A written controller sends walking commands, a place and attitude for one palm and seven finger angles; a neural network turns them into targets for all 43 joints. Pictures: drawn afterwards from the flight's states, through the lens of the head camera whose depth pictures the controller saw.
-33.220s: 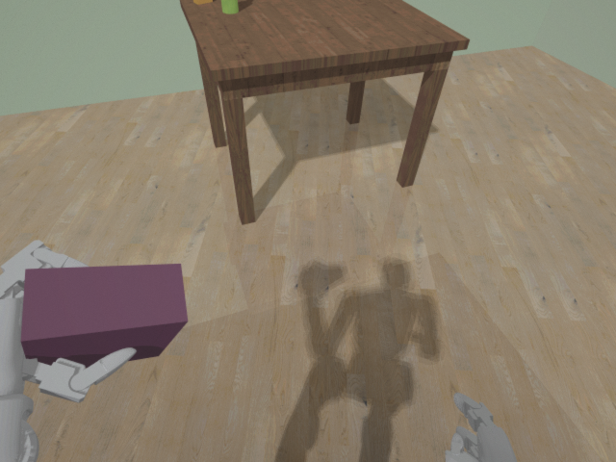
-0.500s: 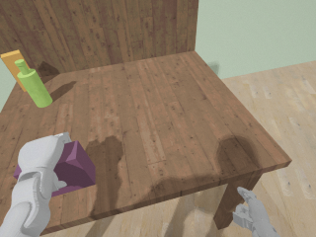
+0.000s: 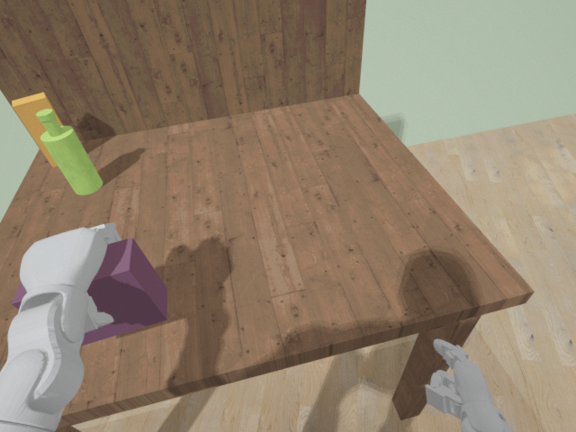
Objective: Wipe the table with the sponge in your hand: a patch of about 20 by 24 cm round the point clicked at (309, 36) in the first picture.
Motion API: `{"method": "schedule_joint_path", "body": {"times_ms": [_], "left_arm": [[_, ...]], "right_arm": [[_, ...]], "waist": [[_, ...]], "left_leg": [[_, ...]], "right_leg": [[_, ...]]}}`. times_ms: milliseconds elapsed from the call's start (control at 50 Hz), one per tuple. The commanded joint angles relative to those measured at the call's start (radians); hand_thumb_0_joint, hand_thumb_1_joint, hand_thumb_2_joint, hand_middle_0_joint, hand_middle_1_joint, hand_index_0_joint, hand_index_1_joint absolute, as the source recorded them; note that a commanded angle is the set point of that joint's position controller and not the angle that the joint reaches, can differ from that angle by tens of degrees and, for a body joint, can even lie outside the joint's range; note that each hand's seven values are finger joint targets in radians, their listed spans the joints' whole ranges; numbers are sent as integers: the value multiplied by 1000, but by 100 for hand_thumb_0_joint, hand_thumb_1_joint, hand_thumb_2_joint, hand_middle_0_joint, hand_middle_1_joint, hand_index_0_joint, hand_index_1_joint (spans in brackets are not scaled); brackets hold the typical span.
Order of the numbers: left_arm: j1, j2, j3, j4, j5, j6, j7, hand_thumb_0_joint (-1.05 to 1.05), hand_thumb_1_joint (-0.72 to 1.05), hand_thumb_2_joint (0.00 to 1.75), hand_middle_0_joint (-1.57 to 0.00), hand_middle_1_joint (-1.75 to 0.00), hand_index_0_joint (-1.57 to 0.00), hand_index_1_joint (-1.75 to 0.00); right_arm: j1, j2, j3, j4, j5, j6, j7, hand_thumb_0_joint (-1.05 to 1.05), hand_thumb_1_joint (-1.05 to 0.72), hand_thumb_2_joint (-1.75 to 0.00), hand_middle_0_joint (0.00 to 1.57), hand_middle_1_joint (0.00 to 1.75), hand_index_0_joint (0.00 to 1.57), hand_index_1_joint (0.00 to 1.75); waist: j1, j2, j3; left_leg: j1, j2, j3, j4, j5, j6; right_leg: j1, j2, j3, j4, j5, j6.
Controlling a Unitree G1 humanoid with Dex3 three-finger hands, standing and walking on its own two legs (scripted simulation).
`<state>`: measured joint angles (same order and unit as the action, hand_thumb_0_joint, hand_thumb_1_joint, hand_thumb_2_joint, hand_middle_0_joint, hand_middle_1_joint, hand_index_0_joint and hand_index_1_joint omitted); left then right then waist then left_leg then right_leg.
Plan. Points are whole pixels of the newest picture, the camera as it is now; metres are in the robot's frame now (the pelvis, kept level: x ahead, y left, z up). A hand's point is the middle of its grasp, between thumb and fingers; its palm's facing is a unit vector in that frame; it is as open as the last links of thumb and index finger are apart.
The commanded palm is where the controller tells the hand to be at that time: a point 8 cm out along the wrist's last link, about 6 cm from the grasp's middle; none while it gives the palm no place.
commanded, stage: lift the sponge slowly off the table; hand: left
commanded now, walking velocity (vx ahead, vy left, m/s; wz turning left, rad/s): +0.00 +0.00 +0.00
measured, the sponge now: (107, 302) +0.24 +0.31 +0.06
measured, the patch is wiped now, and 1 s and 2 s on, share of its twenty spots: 1.00 1.00 1.00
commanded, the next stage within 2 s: bring the sponge back beside the body in 0.52 s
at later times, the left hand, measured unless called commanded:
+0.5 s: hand (86, 262) +0.25 +0.31 +0.14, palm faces +0.09 -0.07 -0.99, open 10.1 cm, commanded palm +0.22 +0.30 +0.22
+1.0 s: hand (93, 279) +0.23 +0.30 +0.13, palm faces +0.08 -0.10 -0.99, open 10.1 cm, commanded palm +0.20 +0.29 +0.21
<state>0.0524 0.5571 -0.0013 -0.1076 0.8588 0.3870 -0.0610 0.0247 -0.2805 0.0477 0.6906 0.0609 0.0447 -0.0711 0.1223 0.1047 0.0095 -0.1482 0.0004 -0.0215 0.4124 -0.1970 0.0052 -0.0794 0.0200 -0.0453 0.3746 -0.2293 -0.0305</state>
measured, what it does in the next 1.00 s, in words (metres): stands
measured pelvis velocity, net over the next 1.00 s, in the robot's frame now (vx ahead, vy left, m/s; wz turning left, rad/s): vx -0.01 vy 0.00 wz -0.01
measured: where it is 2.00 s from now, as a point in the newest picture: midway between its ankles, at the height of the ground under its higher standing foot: outside the picture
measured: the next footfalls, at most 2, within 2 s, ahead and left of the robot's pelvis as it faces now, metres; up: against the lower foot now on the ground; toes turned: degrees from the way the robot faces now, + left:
none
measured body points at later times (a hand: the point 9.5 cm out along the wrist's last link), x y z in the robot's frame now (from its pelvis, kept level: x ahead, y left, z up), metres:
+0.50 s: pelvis -0.01 +0.00 +0.00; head -0.03 -0.04 +0.45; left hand +0.24 +0.31 +0.20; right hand +0.24 -0.21 -0.08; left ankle +0.02 +0.12 -0.74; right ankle -0.01 -0.10 -0.74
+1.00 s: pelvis -0.01 +0.00 +0.00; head -0.02 -0.03 +0.45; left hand +0.22 +0.30 +0.18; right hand +0.24 -0.20 -0.08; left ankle +0.02 +0.12 -0.74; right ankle -0.01 -0.10 -0.74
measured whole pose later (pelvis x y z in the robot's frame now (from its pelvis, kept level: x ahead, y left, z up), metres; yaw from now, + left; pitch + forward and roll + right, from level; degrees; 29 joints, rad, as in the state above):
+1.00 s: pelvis -0.01 +0.00 +0.00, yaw +0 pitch -4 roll +0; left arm 0.08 0.57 0.00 -0.24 0.84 0.41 -0.10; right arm 0.03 -0.28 0.05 0.66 0.06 0.04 -0.07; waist 0.13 0.10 0.01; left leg -0.16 0.00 -0.01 0.43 -0.19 0.01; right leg -0.10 0.02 -0.04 0.40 -0.23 -0.03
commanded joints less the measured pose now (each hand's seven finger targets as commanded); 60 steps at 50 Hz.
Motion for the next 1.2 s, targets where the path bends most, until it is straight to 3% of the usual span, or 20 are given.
{"method": "schedule_joint_path", "body": {"times_ms": [0, 160, 180, 260, 320, 360, 440, 540, 560, 620, 660, 680, 720, 760, 820, 880, 1060, 1080, 1160, 1180], "left_arm": [[-300, 266, 160, -234, 38, -37, 41, 0, 10, 130, -120, -160, -120, -160], [-320, 311, 202, -246, 30, -13, 39, 0, 10, 130, -120, -160, -120, -160], [-330, 269, 164, -246, 27, -6, 33, 0, 10, 130, -120, -160, -120, -160], [-335, 316, 200, -247, 19, 21, 20, 0, 10, 130, -120, -160, -120, -160], [-335, 295, 171, -199, 18, 39, 0, 0, 10, 130, -120, -160, -120, -160], [-377, 319, 180, -267, 16, 32, -6, 0, 10, 130, -120, -160, -120, -160], [-393, 264, 119, -232, 28, 25, -23, 0, 10, 130, -120, -160, -120, -160], [-411, 302, 155, -207, 34, 19, -16, 0, 10, 130, -120, -160, -120, -160], [-422, 358, 209, -222, 31, 17, -8, 0, 10, 130, -120, -160, -120, -160], [-384, 307, 175, -189, 30, 21, -6, 0, 10, 130, -120, -160, -120, -160], [-349, 349, 223, -249, 20, 16, -1, 0, 10, 130, -120, -160, -120, -160], [-323, 298, 178, -234, 20, 24, -8, 0, 10, 130, -120, -160, -120, -160], [-299, 278, 163, -226, 10, 30, -14, 0, 10, 130, -120, -160, -120, -160], [-301, 316, 196, -268, 11, 29, -11, 0, 10, 130, -120, -160, -120, -160], [-319, 265, 145, -267, 19, 22, -10, 0, 10, 130, -120, -160, -120, -160], [-292, 278, 164, -358, 26, 2, 7, 0, 10, 130, -120, -160, -120, -160], [-199, 305, 216, -372, 16, 37, 45, 0, 10, 130, -120, -160, -120, -160], [-200, 244, 157, -358, 18, 47, 38, 0, 10, 130, -120, -160, -120, -160], [-153, 267, 179, -371, 5, 51, 27, 0, 10, 130, -120, -160, -120, -160], [-165, 229, 136, -367, 9, 52, 19, 0, 10, 130, -120, -160, -120, -160]], "right_arm": [[-233, -89, -33, -195, -7, -81, -12, 0, -90, -90, 20, 30, 20, 30], [-264, -98, -30, -200, -5, -73, -5, 0, -90, -90, 20, 30, 20, 30], [-259, -91, -27, -210, -9, -72, -4, 0, -90, -90, 20, 30, 20, 30], [-280, -100, -28, -208, -2, -63, 0, 0, -90, -90, 20, 30, 20, 30], [-262, -102, -25, -205, -2, -58, -3, 0, -90, -90, 20, 30, 20, 30], [-285, -99, -22, -215, 3, -64, -4, 0, -90, -90, 20, 30, 20, 30], [-261, -93, -21, -206, 2, -63, -5, 0, -90, -90, 20, 30, 20, 30], [-256, -97, -21, -206, 0, -62, -9, 0, -90, -90, 20, 30, 20, 30], [-270, -102, -22, -208, 1, -67, -12, 0, -90, -90, 20, 30, 20, 30], [-255, -97, -22, -212, -3, -66, -9, 0, -90, -90, 20, 30, 20, 30], [-271, -100, -24, -218, -4, -69, -4, 0, -90, -90, 20, 30, 20, 30], [-259, -94, -18, -225, -6, -65, -1, 0, -90, -90, 20, 30, 20, 30], [-258, -98, -21, -221, -5, -62, 2, 0, -90, -90, 20, 30, 20, 30], [-279, -100, -21, -225, -2, -64, 0, 0, -90, -90, 20, 30, 20, 30], [-256, -95, -22, -223, -4, -67, -3, 0, -90, -90, 20, 30, 20, 30], [-254, -87, -21, -242, -12, -84, -4, 0, -90, -90, 20, 30, 20, 30], [-282, -96, -27, -223, -6, -67, 4, 0, -90, -90, 20, 30, 20, 30], [-271, -88, -21, -236, -8, -66, 5, 0, -90, -90, 20, 30, 20, 30], [-295, -95, -24, -229, -2, -66, 3, 0, -90, -90, 20, 30, 20, 30], [-279, -89, -18, -239, -6, -64, 0, 0, -90, -90, 20, 30, 20, 30]], "waist": [[-2, -5, -212], [15, 8, -217], [18, -3, -235], [14, -16, -208], [12, -50, -198], [5, -10, -221], [-2, -13, -202], [5, -50, -209], [10, -32, -219], [19, -20, -226], [23, 1, -245], [23, -5, -243], [14, -29, -205], [13, -20, -202], [6, -19, -197], [23, 19, -250], [24, 0, -203], [25, -1, -198], [15, -16, -170], [17, -14, -173]], "left_leg": [[99, -26, -56, -30, 200, 41], [79, -26, -60, -47, 190, 33], [73, -27, -51, -40, 198, 35], [60, -24, -58, -44, 177, 33], [51, -25, -52, -33, 179, 37], [65, -25, -60, -38, 164, 36], [68, -23, -56, -41, 160, 36], [53, -23, -59, -42, 149, 35], [53, -20, -64, -44, 133, 33], [56, -26, -54, -31, 175, 34], [58, -23, -61, -29, 178, 29], [47, -26, -52, -24, 189, 33], [47, -18, -52, -24, 173, 33], [43, -17, -61, -28, 148, 31], [57, -17, -57, -27, 150, 35], [73, -20, -61, -20, 189, 37], [58, -16, -68, -34, 172, 28], [45, -20, -59, -32, 173, 32], [46, -14, -67, -34, 131, 32], [39, -17, -59, -28, 122, 36]], "right_leg": [[1, -9, 88, -59, 169, -48], [25, -8, 116, -54, 164, -57], [36, -15, 89, -45, 179, -55], [16, -13, 116, -49, 161, -52], [2, -19, 95, -48, 165, -46], [5, -15, 119, -48, 143, -50], [-20, -20, 87, -54, 131, -43], [-10, -23, 96, -52, 120, -45], [-2, -16, 127, -52, 98, -55], [7, -22, 97, -43, 149, -53], [27, -21, 132, -32, 167, -59], [28, -23, 93, -27, 174, -54], [-8, -25, 93, -38, 159, -46], [-9, -19, 124, -37, 127, -52], [-28, -19, 88, -46, 113, -47], [13, -19, 90, -25, 150, -58], [6, -9, 130, -35, 138, -57], [4, -14, 93, -31, 133, -54], [-21, -11, 128, -43, 92, -50], [-24, -18, 98, -42, 76, -47]]}}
